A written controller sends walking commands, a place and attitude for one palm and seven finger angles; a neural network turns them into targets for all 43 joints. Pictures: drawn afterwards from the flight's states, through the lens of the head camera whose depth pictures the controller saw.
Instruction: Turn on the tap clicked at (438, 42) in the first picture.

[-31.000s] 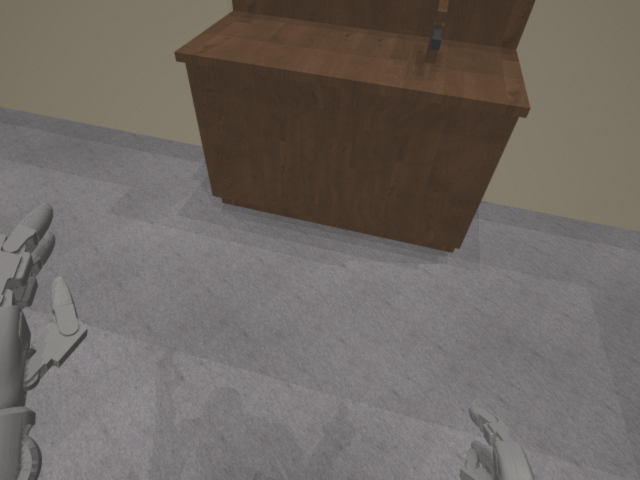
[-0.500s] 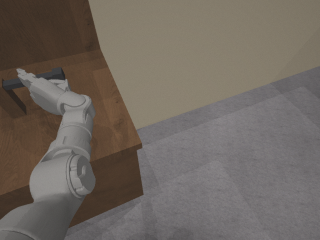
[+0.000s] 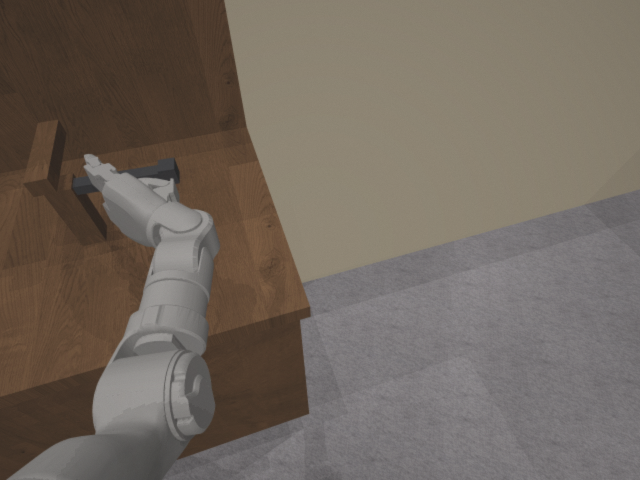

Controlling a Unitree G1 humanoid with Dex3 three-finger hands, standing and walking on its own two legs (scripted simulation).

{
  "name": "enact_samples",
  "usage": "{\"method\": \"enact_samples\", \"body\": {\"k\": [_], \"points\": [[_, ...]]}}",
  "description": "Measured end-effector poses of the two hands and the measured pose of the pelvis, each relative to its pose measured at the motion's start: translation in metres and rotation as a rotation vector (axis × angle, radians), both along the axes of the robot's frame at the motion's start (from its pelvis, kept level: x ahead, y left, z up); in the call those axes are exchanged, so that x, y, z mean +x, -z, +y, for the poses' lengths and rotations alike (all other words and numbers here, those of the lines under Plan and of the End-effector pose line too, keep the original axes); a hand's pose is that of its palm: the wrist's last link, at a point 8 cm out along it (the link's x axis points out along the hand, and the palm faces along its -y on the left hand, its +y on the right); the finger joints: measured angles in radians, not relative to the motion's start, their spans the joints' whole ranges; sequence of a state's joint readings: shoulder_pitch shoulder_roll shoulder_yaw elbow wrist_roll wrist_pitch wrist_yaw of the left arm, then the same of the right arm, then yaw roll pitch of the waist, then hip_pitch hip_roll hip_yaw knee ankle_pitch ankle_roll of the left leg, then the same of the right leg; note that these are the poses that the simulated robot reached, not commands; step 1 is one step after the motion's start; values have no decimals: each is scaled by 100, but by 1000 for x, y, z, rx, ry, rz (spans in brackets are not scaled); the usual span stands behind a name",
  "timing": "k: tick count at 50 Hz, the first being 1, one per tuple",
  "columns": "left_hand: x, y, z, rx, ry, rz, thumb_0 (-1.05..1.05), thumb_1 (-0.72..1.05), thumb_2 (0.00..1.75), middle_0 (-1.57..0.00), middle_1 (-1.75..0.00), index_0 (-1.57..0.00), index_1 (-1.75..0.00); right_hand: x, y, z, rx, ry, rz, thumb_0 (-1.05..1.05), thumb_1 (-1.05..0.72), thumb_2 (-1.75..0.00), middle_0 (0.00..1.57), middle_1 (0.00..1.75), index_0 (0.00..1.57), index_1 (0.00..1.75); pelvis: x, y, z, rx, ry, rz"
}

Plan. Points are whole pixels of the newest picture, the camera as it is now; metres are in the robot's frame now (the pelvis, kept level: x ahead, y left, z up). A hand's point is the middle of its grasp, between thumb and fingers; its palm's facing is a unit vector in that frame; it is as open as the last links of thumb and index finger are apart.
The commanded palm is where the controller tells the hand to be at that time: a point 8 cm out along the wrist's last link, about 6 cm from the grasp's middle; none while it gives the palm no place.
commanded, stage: lift the hand up off the lever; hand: left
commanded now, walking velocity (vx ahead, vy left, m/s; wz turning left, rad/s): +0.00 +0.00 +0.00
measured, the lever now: (168, 171) +0.54 +0.23 +0.09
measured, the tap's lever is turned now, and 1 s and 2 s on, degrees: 86 86 86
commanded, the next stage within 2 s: draw the hand back beside the body in 1.18 s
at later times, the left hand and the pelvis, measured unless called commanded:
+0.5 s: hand (171, 176) +0.45 +0.19 +0.15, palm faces +0.81 -0.58 -0.11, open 7.8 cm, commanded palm +0.40 +0.21 +0.16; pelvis -0.02 -0.01 +0.00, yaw -1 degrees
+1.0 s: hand (159, 169) +0.45 +0.20 +0.16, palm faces +0.81 -0.58 -0.08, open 7.8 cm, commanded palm +0.40 +0.22 +0.17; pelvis -0.01 +0.00 +0.01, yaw -1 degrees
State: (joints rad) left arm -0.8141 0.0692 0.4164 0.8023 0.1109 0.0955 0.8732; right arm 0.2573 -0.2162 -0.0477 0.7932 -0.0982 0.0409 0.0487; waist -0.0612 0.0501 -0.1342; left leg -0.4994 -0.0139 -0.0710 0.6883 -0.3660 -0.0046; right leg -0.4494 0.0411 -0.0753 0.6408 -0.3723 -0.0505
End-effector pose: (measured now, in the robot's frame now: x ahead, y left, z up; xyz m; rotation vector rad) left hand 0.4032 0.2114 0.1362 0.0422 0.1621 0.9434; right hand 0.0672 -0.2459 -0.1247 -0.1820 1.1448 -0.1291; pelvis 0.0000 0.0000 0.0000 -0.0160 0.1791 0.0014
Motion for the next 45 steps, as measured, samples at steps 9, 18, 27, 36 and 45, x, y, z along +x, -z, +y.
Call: {"method": "enact_samples", "body": {"k": [9, 18, 27, 36, 45], "points": [[-5, -10, -11, 14, -2, 7, 2, 90, 90, -15, -15, -16, -15, 0, 1, -3, -1, 2, -24, 1, -90, -90, 20, 30, 20, 30, -9, 0, -5, 7, 1, -7], [-4, -21, -8, 34, -24, -1, 2, 90, 90, -15, -15, -16, -15, -27, 4, -9, -11, 27, 8, 1, -90, -90, 20, 30, 20, 30, -17, 0, -10, 10, 7, -4], [-5, -22, -8, 6, -10, 3, 2, 90, 90, -15, -15, -16, -15, -52, 3, -15, -22, 63, 50, 1, -90, -90, 20, 30, 20, 30, -19, -3, -10, 10, 12, -13], [-2, -29, 0, 19, -25, -24, 2, 90, 90, -15, -15, -16, -15, -51, -2, -15, -39, 64, 34, 1, -90, -90, 20, 30, 20, 30, -21, -3, -7, 6, 15, -13], [-1, -33, 0, -5, 13, -12, 2, 90, 90, -15, -15, -16, -15, -34, -3, -4, -18, 50, 6, 1, -90, -90, 20, 30, 20, 30, -14, -6, 0, 5, 16, -25]]}}
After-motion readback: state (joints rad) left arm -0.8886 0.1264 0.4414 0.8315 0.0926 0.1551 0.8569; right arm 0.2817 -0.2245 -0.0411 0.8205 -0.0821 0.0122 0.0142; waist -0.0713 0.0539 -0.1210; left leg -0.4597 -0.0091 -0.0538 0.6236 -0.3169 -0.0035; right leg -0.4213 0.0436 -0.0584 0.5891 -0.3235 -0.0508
